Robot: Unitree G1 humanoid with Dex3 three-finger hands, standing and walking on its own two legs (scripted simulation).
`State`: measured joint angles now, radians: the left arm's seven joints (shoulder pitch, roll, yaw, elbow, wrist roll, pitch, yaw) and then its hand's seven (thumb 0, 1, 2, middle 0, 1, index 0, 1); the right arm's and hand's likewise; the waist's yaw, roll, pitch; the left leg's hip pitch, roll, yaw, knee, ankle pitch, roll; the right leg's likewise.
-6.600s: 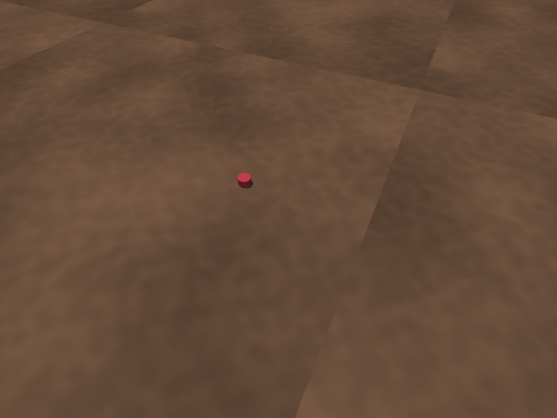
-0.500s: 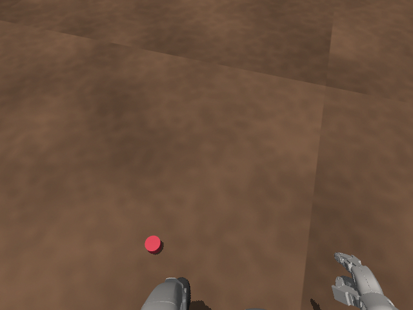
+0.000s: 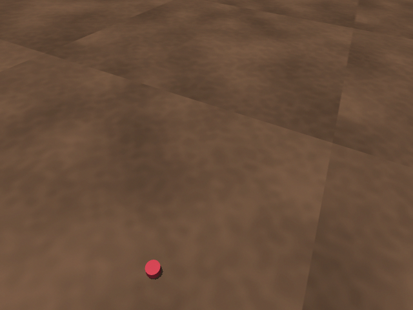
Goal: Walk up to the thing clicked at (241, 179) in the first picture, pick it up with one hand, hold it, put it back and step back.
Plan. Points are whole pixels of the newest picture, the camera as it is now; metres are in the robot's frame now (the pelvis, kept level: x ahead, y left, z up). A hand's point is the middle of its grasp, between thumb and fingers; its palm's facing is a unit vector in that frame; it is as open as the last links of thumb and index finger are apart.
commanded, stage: walk up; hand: left
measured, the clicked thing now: (153, 268) +0.50 +0.22 -0.75
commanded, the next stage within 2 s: none
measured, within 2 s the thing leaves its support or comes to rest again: neither
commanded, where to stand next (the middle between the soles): +0.08 +0.00 m, yaw -3 degrees
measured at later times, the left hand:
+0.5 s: hand out of the picture +0.05 +0.33 -0.15, palm faces +0.06 -0.82 -0.57, open 7.4 cm
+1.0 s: hand out of the picture +0.07 +0.25 -0.17, palm faces -0.12 -0.93 -0.35, open 7.4 cm
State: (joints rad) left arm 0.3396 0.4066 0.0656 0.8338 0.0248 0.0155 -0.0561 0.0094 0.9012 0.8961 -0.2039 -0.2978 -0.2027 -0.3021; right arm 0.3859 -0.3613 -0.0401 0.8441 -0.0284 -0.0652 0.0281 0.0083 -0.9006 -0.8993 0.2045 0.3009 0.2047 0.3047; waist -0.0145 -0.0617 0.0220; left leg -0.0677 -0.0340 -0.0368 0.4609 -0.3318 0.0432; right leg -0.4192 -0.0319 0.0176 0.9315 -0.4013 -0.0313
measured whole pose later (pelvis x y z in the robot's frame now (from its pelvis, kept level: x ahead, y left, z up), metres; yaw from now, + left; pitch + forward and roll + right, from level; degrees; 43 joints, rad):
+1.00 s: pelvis -0.01 -0.02 -0.02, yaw -3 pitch -3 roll -2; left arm 0.25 0.43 0.07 0.91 0.02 -0.05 -0.06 0.01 0.90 0.90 -0.20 -0.30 -0.20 -0.30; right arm 0.38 -0.48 -0.08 0.87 -0.03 -0.04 0.02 0.00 -0.90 -0.90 0.20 0.30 0.20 0.30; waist -0.04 0.00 0.11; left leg -0.20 0.15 -0.03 0.76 -0.45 0.01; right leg -0.32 0.01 -0.02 0.64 -0.27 0.00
